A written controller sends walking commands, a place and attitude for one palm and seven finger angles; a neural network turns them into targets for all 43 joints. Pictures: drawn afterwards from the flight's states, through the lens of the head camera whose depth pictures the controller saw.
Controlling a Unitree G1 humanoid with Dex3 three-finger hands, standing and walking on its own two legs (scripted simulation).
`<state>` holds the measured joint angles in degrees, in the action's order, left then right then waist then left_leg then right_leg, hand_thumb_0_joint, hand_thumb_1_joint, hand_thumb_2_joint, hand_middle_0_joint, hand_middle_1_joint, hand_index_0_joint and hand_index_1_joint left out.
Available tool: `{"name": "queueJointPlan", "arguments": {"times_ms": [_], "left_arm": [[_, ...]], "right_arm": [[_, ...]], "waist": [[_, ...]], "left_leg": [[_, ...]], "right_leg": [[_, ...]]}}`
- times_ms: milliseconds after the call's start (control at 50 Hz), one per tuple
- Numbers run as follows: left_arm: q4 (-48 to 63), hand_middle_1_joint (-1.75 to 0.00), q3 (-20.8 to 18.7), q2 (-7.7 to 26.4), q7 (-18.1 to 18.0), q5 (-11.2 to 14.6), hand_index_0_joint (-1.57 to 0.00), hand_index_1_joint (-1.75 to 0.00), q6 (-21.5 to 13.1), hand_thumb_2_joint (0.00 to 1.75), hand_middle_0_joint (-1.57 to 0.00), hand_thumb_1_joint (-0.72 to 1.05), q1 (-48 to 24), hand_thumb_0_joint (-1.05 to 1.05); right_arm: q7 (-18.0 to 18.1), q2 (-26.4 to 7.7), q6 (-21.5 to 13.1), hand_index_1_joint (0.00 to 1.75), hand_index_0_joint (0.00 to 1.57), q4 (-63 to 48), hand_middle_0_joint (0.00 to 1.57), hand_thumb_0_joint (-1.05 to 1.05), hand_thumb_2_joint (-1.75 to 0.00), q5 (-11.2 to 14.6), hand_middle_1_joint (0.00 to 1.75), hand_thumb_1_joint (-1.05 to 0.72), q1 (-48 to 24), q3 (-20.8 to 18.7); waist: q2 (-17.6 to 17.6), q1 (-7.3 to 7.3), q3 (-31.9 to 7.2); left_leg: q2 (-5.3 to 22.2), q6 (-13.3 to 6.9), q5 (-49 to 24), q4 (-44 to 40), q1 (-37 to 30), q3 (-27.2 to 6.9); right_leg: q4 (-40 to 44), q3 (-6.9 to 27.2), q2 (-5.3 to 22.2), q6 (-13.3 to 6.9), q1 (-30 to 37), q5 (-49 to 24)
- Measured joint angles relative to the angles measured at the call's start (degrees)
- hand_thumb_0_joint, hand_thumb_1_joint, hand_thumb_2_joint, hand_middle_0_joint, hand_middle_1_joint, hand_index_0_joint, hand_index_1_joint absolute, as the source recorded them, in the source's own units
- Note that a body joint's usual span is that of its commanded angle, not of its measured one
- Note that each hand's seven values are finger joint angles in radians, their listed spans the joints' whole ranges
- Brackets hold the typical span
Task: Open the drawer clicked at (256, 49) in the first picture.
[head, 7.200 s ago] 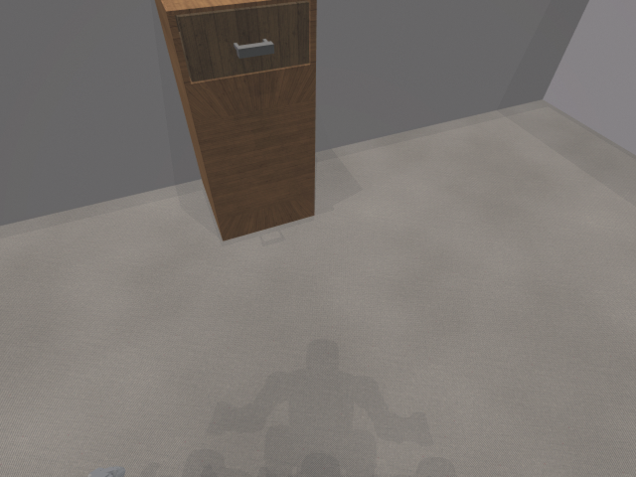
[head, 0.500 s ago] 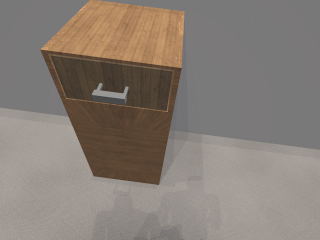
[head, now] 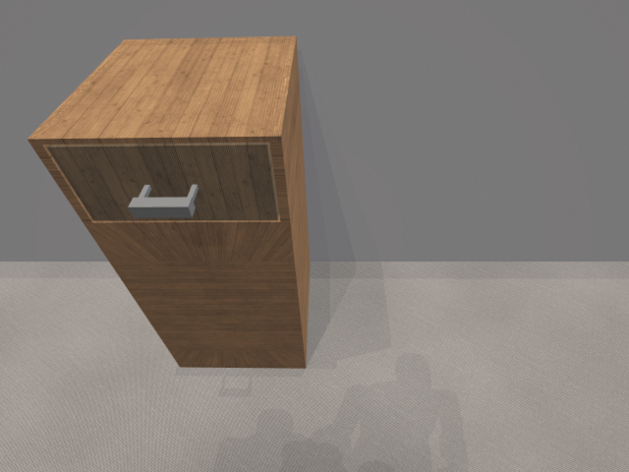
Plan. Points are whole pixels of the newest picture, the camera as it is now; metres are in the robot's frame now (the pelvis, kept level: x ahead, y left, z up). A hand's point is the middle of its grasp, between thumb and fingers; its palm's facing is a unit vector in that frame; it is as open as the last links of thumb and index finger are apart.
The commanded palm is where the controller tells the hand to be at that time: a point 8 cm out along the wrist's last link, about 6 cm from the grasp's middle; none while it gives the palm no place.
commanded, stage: come to a stop and stand still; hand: left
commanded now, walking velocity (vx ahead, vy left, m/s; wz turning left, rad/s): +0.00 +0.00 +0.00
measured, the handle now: (166, 198) +0.55 +0.30 +0.03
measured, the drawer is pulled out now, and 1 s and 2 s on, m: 0.00 0.00 0.00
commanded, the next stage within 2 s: look again from close up in 0.26 s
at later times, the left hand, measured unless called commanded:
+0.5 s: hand out of the picture -0.02 +0.16 -0.18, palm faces +0.04 -0.98 -0.18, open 7.3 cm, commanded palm none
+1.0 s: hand out of the picture -0.02 +0.21 -0.18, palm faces +0.04 -0.98 -0.18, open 7.3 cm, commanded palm none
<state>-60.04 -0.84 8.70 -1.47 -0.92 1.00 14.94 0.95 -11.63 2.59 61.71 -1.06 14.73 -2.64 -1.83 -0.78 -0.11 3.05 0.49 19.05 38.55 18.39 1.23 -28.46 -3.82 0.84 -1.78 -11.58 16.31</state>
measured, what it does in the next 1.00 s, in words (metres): steps on the spot: left foot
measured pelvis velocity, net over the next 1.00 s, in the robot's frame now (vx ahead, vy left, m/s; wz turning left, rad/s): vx -0.01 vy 0.03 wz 0.01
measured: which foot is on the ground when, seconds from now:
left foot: up 0.00-0.04, down 0.06-1.00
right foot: down 0.00-1.00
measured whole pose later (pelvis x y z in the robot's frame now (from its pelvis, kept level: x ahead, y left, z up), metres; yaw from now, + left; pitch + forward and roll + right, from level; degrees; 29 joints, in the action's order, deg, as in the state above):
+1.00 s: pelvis -0.01 +0.03 +0.00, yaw +0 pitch -1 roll +0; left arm -62.9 0.5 9.4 -1.8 -0.7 -0.5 18.2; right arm 1.7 -8.5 -1.3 62.7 -1.1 17.3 1.4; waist 0.9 0.6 0.9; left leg -0.7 -1.7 15.8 27.3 10.6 2.8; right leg -27.4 -3.4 3.0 1.2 -11.3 15.1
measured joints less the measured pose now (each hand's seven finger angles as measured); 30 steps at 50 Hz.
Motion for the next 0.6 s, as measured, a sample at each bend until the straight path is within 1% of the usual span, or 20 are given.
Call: {"name": "queueJointPlan", "arguments": {"times_ms": [40,60,80,120,180,300,360,380,400,440,460,500,520,600], "left_arm": [[-0.81,-0.30,-0.08,-0.07,-0.38,0.18,-0.20,-0.30,-0.20,0.90,-0.20,0.93,-0.35,0.01],[-1.17,-0.30,-0.02,-0.09,-0.36,0.41,-0.20,-0.30,-0.34,0.90,-0.21,0.93,-0.59,0.01],[-1.67,-0.30,-0.06,0.15,-0.43,0.60,-0.20,-0.30,-0.40,0.90,-0.21,0.94,-1.13,0.01],[-2.42,-0.30,-0.21,0.72,-0.46,0.92,-0.20,-0.30,-0.59,0.90,-0.21,0.95,-1.92,0.01],[-3.37,-0.30,-0.05,0.87,-0.33,1.21,-0.20,-0.30,-0.79,0.90,-0.21,0.95,-2.07,0.01],[-4.85,-0.30,0.40,0.01,-0.23,1.10,-0.20,-0.30,-0.83,0.90,-0.20,0.93,-0.62,0.01],[-5.24,-0.30,0.53,-0.68,-0.21,1.00,-0.20,-0.30,-0.83,0.90,-0.20,0.92,0.38,0.00],[-5.25,-0.30,0.67,-1.05,-0.66,0.72,-0.20,-0.30,-1.36,0.90,-0.20,0.92,0.70,0.00],[-4.88,-0.30,0.80,-1.49,-1.11,0.46,-0.20,-0.30,-2.05,0.90,-0.20,0.92,1.23,0.00],[-4.02,-0.30,1.12,-2.17,-1.32,0.14,-0.20,-0.30,-2.93,0.90,-0.20,0.92,2.38,0.00],[-3.65,-0.30,1.22,-2.34,-1.27,0.02,-0.20,-0.30,-3.01,0.90,-0.20,0.91,2.86,0.00],[-3.13,-0.30,1.35,-2.48,-1.14,0.01,-0.20,-0.30,-2.85,0.90,-0.20,0.91,3.49,0.00],[-3.10,-0.30,1.32,-2.22,-1.08,0.06,-0.20,-0.30,-2.59,0.90,-0.20,0.91,3.43,0.00],[-2.58,-0.30,1.23,-1.17,-0.75,0.29,-0.20,-0.30,-1.76,0.90,-0.20,0.91,3.14,0.00]], "right_arm": [[0.38,0.33,-0.58,0.30,0.20,0.94,0.20,0.00,-0.90,0.05,0.30,-0.91,1.37,0.45],[0.60,0.47,-0.96,0.30,0.20,1.52,0.20,0.00,-0.90,0.04,0.30,-0.91,2.00,0.73],[0.88,1.04,-1.23,0.30,0.20,2.43,0.20,0.00,-0.90,0.03,0.30,-0.91,2.24,1.03],[1.17,2.39,-1.54,0.30,0.20,3.93,0.20,0.00,-0.90,0.01,0.30,-0.91,2.49,1.82],[1.29,3.59,-1.92,0.30,0.20,5.06,0.20,0.00,-0.90,0.11,0.30,-0.91,2.94,2.50],[1.25,4.78,-1.93,0.30,0.20,5.32,0.20,0.00,-0.90,0.10,0.30,-0.91,2.71,2.74],[1.17,5.04,-2.00,0.30,0.20,4.93,0.20,0.00,-0.90,0.04,0.30,-0.91,2.34,2.72],[0.97,4.91,-2.10,0.30,0.20,4.59,0.20,0.00,-0.90,0.14,0.30,-0.91,2.08,2.77],[0.81,4.63,-1.99,0.30,0.20,3.68,0.20,0.00,-0.90,0.16,0.30,-0.91,1.81,2.74],[0.77,3.61,-1.70,0.30,0.20,1.85,0.20,0.01,-0.90,0.06,0.30,-0.92,1.78,2.46],[0.63,3.15,-1.87,0.30,0.20,0.97,0.20,0.01,-0.90,0.13,0.30,-0.92,1.97,2.28],[0.53,2.37,-2.54,0.30,0.20,-0.33,0.20,0.01,-0.90,0.12,0.30,-0.93,2.41,2.13],[0.57,2.44,-2.81,0.30,0.20,-0.54,0.20,0.01,-0.90,0.06,0.30,-0.93,2.39,2.10],[0.85,2.76,-3.36,0.30,0.20,-1.16,0.20,0.01,-0.90,-0.26,0.30,-0.93,2.74,2.73]], "waist": [[-0.28,-0.33,-0.03],[-0.67,-0.51,0.00],[-0.22,-0.66,0.37],[1.29,-0.05,1.40],[1.78,0.52,2.09],[1.18,0.52,2.13],[0.91,0.62,1.95],[0.66,0.81,1.92],[0.29,0.91,2.01],[-0.31,0.72,2.04],[-0.47,0.53,1.88],[-0.88,0.14,1.46],[-0.26,0.09,1.43],[1.49,0.87,0.59]], "left_leg": [[0.40,0.10,-3.07,-4.75,-3.36,-0.43],[0.93,0.68,-3.88,-7.83,-5.01,-0.92],[0.99,1.77,-2.57,-9.40,-5.76,-1.23],[0.66,2.71,-3.20,-10.99,-6.80,-1.00],[0.71,2.85,-4.98,-13.10,-8.08,-0.70],[0.80,2.87,-6.12,-15.23,-9.52,-0.50],[0.83,2.81,-6.27,-15.53,-9.61,-0.36],[1.05,2.59,-5.58,-13.44,-8.43,-0.23],[1.06,1.91,-3.41,-10.06,-6.83,-0.61],[0.80,0.67,-0.19,-5.00,-4.62,-0.87],[0.63,0.34,0.05,-4.56,-4.37,-0.68],[0.40,0.06,-1.43,-6.73,-5.20,-0.57],[-0.09,0.18,-1.35,-6.61,-5.32,-0.50],[-1.46,-0.36,-1.32,-6.88,-5.90,0.34]], "right_leg": [[-0.08,-0.81,-1.05,-0.30,-0.19,0.14],[-0.42,-1.42,-1.69,-0.40,-0.45,0.40],[-0.69,-1.81,-1.68,-0.46,-0.54,0.63],[0.22,-1.62,-1.38,-0.60,0.17,0.05],[2.13,-1.36,-1.54,-0.73,1.28,-1.09],[4.02,-1.23,-1.73,-0.89,2.54,-2.11],[4.40,-1.11,-1.77,-0.86,2.62,-2.35],[4.44,-1.10,-1.90,-0.71,2.26,-2.52],[4.24,-1.04,-2.08,-0.54,1.73,-2.71],[3.13,-1.07,-2.11,-0.52,0.79,-2.50],[2.23,-1.19,-2.00,-0.48,0.36,-2.05],[0.04,-1.69,-1.89,-0.10,-0.43,-0.77],[-1.06,-1.63,-1.35,0.18,-0.67,-0.13],[-1.56,-0.80,0.06,1.27,-0.57,0.07]]}}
